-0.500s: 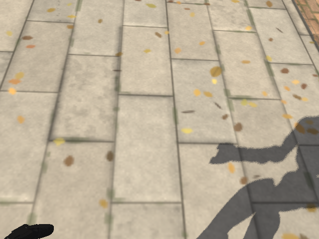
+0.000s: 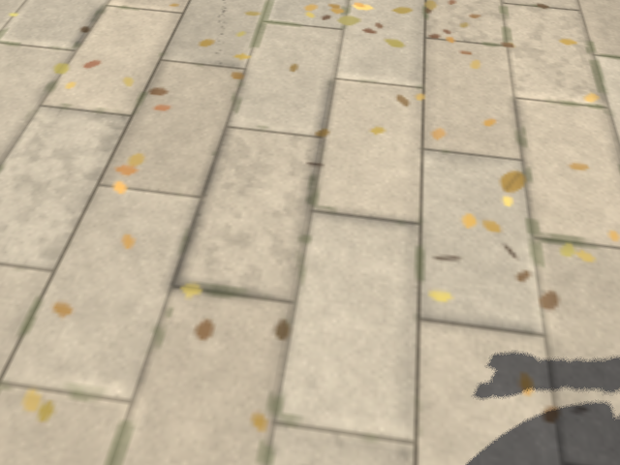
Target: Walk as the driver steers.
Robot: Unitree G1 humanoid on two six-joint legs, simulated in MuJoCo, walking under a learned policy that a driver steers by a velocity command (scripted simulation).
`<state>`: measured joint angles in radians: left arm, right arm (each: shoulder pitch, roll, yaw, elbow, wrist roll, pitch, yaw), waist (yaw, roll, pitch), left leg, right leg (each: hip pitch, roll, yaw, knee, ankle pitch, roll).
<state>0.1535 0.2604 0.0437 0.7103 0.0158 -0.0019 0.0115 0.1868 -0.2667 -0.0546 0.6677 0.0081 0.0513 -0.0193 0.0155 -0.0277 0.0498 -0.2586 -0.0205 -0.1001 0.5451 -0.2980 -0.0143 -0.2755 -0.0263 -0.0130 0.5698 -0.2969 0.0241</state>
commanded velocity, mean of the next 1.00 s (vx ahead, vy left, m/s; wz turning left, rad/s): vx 0.48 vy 0.00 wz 0.86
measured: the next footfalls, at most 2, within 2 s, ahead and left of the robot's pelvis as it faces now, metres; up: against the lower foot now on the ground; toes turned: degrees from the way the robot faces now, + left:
right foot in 0.20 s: +0.06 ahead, -0.11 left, +0.00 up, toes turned +13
left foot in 0.82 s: +0.20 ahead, +0.30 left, +0.00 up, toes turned +47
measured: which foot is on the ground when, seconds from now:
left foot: down 0.00-0.20, up 0.22-0.80, down 0.82-1.00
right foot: up 0.00-0.18, down 0.20-0.84, up 0.86-1.00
